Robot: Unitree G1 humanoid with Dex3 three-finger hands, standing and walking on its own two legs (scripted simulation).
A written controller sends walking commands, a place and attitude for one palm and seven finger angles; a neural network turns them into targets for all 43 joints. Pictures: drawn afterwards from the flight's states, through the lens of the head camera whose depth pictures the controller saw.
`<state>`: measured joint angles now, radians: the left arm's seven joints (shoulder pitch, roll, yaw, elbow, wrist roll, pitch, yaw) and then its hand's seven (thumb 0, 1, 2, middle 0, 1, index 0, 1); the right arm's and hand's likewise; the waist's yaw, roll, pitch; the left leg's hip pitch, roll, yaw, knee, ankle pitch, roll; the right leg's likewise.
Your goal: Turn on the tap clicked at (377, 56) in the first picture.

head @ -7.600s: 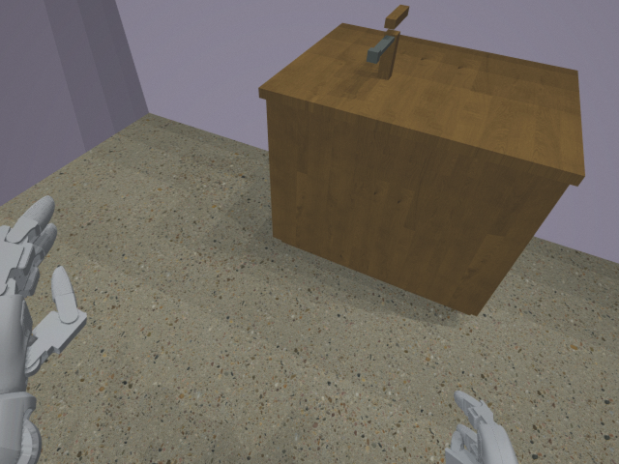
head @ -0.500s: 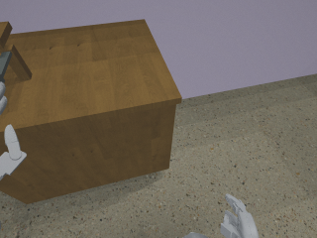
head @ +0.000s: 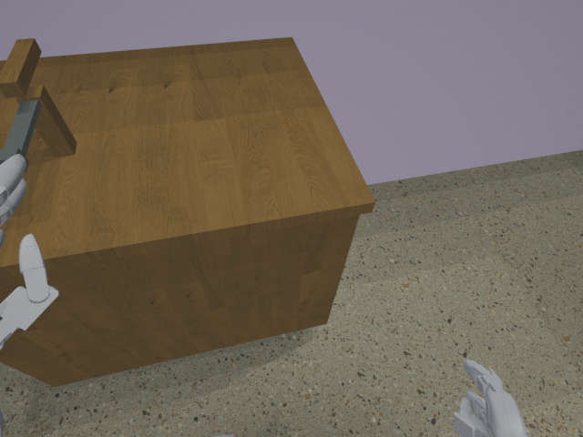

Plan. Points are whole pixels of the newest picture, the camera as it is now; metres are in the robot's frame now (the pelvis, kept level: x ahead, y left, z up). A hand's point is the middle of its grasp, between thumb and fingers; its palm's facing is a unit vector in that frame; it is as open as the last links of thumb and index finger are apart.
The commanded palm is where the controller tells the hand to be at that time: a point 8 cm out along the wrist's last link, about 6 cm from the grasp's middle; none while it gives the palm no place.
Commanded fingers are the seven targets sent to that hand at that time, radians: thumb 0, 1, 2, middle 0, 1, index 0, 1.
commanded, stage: come to a stop and stand still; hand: left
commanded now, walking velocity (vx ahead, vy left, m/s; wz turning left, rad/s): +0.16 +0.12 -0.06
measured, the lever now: (11, 161) +0.44 +0.43 +0.10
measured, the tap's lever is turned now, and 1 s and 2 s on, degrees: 0 0 0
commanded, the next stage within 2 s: look again from close up in 1.70 s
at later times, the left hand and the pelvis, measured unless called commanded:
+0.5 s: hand out of the picture +0.23 +0.27 +0.20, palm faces +0.41 -0.75 -0.52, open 7.4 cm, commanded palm +0.15 +0.28 +0.19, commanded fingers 0.00 0.90 0.90 -0.20 -0.30 -0.20 -0.30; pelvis -0.02 +0.01 +0.00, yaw -2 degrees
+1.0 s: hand (7, 302) +0.20 +0.26 +0.19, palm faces +0.36 -0.88 -0.29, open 7.4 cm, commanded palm +0.14 +0.29 +0.19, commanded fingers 0.00 0.90 0.90 -0.20 -0.30 -0.20 -0.30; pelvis -0.04 +0.02 +0.01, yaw -4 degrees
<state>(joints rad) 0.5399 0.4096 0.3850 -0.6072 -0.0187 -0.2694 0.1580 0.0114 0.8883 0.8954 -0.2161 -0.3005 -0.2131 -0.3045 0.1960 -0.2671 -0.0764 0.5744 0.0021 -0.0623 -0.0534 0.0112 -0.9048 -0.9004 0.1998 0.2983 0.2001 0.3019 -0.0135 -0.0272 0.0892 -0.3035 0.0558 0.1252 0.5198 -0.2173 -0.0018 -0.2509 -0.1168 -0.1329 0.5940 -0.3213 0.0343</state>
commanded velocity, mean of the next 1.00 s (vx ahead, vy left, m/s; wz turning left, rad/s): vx -0.02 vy -0.06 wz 0.00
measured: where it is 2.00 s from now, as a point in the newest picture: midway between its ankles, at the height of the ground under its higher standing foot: outside the picture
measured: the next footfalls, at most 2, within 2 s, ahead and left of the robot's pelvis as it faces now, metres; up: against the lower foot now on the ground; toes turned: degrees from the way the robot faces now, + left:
right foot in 0.46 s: +0.03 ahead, -0.08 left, +0.00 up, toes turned -4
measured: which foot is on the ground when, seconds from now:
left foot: down 0.00-1.00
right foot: down 0.00-0.00, up 0.02-0.44, down 0.46-1.00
